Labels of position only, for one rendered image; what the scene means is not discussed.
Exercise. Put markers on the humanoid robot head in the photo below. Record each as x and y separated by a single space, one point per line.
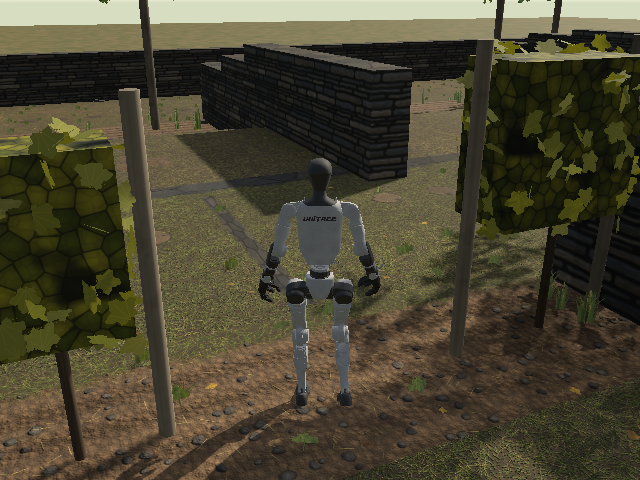
319 173

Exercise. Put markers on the robot left shin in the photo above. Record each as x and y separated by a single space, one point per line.
300 359

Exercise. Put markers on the robot left hand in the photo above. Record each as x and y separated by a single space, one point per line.
268 286

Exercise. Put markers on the robot left forearm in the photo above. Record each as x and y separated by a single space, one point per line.
270 267

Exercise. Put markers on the robot right forearm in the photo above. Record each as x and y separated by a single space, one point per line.
368 264

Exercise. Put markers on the robot left upper arm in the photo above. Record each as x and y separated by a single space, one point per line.
288 211

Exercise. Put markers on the robot right hand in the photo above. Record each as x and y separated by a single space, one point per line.
366 282

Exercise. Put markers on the robot right upper arm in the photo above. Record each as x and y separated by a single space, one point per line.
351 211

